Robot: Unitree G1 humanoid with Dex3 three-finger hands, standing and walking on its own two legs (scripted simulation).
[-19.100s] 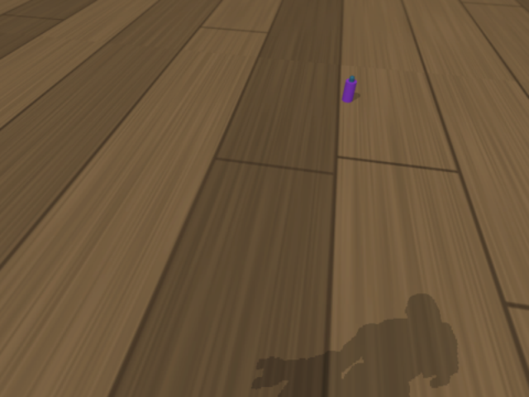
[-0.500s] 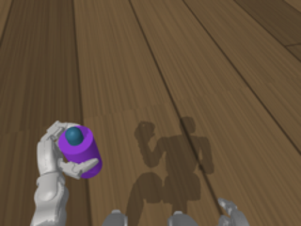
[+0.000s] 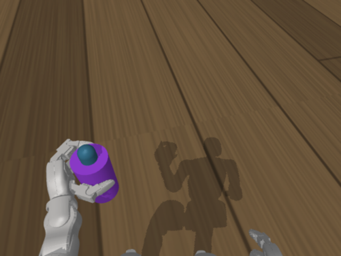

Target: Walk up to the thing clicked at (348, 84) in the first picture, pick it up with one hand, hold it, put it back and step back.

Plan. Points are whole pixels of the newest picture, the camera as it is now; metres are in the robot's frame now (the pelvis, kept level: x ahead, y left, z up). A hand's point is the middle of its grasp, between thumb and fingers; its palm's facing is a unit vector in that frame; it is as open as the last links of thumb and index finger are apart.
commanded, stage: lift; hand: left
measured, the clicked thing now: (95, 171) +0.32 +0.17 +0.02
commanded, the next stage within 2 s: hold in 0.04 s
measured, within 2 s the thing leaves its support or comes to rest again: neither
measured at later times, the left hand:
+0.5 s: hand (85, 167) +0.32 +0.18 +0.04, palm faces +0.26 -0.96 -0.03, open 11.1 cm
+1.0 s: hand (83, 169) +0.31 +0.18 +0.06, palm faces +0.27 -0.96 -0.04, open 11.1 cm
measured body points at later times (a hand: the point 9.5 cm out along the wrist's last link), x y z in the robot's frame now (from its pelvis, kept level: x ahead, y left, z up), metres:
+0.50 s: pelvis +0.00 +0.00 +0.01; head +0.04 +0.01 +0.46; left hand +0.30 +0.23 +0.05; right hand +0.13 -0.24 -0.10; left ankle +0.02 +0.14 -0.68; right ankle +0.00 -0.11 -0.68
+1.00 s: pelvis +0.00 +0.00 +0.02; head +0.03 +0.01 +0.47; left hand +0.29 +0.23 +0.06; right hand +0.13 -0.23 -0.09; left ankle +0.02 +0.14 -0.68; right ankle +0.00 -0.11 -0.68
